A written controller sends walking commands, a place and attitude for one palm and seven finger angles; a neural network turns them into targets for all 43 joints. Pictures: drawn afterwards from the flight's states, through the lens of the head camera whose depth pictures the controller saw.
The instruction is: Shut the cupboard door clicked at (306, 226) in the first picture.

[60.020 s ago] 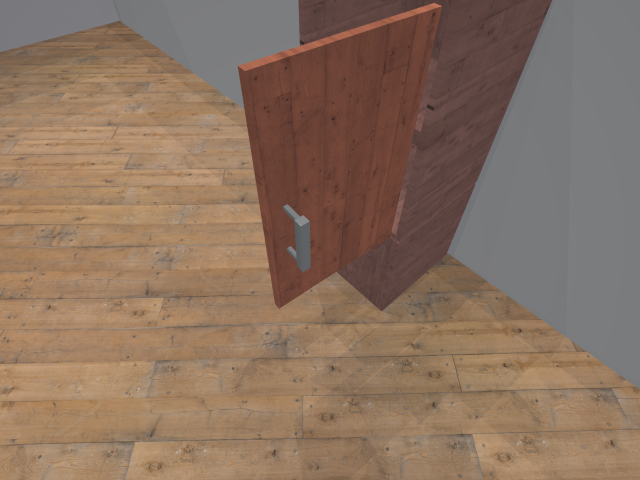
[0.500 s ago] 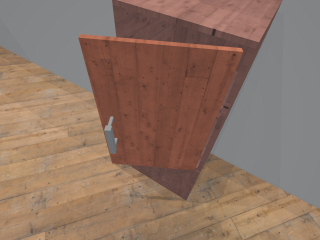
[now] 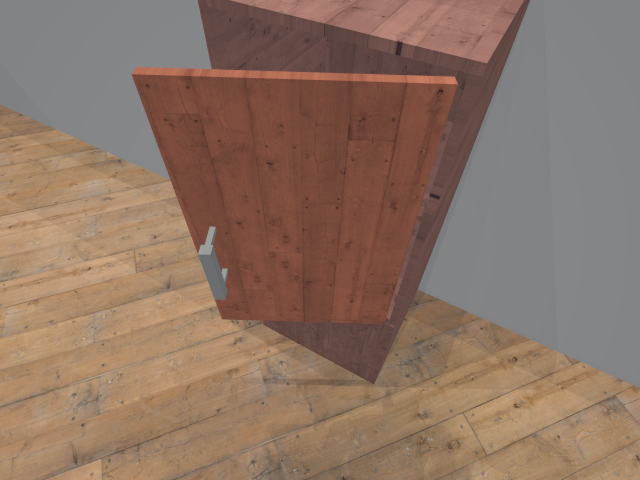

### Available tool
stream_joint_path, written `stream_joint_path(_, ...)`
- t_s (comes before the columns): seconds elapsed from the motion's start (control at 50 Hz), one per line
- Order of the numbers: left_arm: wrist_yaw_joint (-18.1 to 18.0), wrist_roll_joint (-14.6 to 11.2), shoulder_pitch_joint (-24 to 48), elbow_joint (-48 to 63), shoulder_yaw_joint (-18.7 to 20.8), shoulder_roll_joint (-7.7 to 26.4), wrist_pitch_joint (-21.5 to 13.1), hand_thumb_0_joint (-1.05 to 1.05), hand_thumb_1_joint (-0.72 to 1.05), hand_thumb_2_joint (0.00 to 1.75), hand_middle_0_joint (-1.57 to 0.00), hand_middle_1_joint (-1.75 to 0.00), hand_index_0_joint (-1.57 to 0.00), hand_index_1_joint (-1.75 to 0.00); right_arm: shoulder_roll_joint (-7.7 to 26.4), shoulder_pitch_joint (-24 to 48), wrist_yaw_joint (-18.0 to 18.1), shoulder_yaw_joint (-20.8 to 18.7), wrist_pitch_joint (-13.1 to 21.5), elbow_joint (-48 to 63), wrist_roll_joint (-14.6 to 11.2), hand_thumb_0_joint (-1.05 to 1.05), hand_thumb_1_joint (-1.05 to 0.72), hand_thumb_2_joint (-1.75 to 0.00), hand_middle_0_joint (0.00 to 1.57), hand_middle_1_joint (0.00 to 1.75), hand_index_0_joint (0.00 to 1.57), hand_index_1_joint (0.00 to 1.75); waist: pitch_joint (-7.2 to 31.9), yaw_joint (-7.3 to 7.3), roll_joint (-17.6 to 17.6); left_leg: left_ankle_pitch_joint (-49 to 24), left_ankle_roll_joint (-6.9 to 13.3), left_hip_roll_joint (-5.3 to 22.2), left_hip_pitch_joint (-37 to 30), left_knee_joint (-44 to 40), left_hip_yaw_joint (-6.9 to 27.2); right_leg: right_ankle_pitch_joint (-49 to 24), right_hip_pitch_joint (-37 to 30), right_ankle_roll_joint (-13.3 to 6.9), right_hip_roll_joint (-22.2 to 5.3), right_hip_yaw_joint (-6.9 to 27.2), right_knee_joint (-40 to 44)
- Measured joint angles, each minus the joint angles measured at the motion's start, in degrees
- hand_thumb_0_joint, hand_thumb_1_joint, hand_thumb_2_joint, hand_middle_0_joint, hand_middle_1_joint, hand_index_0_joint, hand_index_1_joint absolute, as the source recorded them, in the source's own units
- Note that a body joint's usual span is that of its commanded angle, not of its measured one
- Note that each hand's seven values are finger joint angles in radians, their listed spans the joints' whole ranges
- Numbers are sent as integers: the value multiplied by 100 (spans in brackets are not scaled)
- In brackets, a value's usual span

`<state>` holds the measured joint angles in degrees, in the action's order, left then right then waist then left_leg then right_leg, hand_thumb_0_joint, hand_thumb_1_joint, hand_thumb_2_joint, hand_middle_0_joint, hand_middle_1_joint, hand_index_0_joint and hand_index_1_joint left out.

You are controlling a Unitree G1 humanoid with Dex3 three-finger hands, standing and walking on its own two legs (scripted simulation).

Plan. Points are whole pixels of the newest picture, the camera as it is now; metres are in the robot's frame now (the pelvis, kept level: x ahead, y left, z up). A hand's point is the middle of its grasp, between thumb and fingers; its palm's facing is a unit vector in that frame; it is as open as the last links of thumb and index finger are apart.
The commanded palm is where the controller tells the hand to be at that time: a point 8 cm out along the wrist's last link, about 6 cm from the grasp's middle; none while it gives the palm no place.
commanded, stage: come to a stop and stand still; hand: left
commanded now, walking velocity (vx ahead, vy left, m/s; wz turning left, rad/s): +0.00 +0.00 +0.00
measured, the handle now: (216, 264) +0.47 +0.21 -0.08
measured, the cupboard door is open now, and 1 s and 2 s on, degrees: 28 28 28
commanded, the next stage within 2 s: look again from close up in 0.44 s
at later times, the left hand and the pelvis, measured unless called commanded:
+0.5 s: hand out of the picture -0.09 +0.14 -0.17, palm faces +0.05 -0.99 -0.14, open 7.4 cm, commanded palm none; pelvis -0.03 -0.01 +0.01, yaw +1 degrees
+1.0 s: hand out of the picture -0.02 +0.18 -0.17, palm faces +0.02 -0.97 -0.22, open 7.4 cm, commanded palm none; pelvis -0.03 +0.00 +0.00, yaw +0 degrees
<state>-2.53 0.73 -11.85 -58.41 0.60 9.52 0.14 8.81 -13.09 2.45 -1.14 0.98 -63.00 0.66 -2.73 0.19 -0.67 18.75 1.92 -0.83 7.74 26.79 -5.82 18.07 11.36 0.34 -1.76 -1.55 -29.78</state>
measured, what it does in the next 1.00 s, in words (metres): stands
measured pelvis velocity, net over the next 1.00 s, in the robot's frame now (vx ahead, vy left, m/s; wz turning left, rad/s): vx -0.03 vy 0.00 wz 0.01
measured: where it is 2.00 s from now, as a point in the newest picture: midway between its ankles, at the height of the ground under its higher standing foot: outside the picture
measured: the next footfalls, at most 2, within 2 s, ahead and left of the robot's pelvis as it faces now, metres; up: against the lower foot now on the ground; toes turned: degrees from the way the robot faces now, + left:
none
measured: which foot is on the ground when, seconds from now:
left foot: down 0.00-1.00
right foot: down 0.00-1.00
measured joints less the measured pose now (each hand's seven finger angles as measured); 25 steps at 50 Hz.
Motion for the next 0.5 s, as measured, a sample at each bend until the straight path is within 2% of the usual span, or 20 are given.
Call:
stream_joint_path(0.24,64,7,-315,-308,-79,41,-14,0,93,90,-20,-30,-20,-30,-53,-225,-112,142,10,-257,-2,0,-92,-89,20,30,20,30,137,-51,-32,-485,-34,48,-124,-493,72,-543,-213,-55,72,-86,634)
stream_joint_path(0.5,62,-2,-952,-637,-178,-283,-44,0,91,90,-20,-30,-20,-30,-266,-544,-106,195,17,-402,-31,0,-91,-89,20,30,20,30,73,-96,-52,-587,-41,62,17,-498,98,-667,-108,-74,84,-115,699)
